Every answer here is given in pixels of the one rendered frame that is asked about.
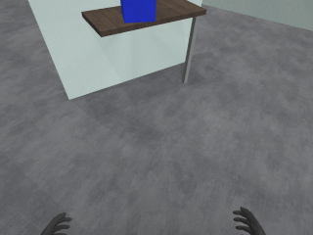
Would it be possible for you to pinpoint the robot left hand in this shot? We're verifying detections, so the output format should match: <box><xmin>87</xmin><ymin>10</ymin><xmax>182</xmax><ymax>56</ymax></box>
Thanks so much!
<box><xmin>40</xmin><ymin>212</ymin><xmax>71</xmax><ymax>235</ymax></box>

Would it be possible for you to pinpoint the robot right hand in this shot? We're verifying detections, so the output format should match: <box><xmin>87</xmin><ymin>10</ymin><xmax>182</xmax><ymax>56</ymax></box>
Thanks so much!
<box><xmin>233</xmin><ymin>207</ymin><xmax>266</xmax><ymax>235</ymax></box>

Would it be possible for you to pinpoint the carton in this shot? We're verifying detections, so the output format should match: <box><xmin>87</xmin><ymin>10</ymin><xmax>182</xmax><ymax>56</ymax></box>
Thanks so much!
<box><xmin>120</xmin><ymin>0</ymin><xmax>157</xmax><ymax>24</ymax></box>

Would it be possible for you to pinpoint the table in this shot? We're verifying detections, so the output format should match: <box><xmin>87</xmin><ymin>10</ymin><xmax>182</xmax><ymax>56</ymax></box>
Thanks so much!
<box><xmin>81</xmin><ymin>0</ymin><xmax>207</xmax><ymax>84</ymax></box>

